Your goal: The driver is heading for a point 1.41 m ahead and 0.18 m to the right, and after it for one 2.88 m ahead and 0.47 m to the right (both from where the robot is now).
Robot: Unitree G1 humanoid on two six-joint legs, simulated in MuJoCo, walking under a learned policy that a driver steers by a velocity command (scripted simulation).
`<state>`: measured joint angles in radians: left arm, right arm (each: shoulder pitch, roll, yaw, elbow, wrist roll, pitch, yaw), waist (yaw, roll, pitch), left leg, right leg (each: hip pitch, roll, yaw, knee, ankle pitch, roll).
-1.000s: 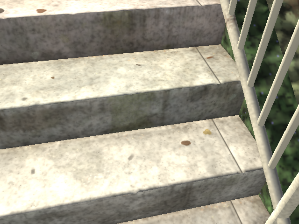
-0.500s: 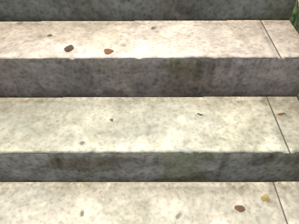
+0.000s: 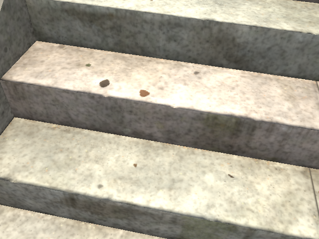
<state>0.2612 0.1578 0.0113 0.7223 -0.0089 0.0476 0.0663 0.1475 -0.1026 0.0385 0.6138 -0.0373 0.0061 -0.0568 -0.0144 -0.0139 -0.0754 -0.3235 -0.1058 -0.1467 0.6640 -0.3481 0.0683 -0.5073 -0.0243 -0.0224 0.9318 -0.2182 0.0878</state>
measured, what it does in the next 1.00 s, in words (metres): walks ahead: right foot, then left foot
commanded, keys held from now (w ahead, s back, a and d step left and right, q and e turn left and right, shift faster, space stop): no key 0.32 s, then w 0.68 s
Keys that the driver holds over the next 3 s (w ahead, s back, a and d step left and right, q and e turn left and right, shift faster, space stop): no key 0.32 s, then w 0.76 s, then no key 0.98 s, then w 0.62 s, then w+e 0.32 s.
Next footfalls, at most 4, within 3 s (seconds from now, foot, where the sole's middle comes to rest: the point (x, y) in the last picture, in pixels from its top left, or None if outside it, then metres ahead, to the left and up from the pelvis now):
0.02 right None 0.06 -0.14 -0.76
0.78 left None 0.14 0.15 -0.76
1.12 right None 0.35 -0.02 -0.58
1.60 left None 0.44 0.24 -0.58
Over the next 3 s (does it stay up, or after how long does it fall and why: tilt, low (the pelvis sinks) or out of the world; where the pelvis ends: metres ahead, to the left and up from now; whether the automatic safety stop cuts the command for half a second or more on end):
stays up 0.69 0.21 0.39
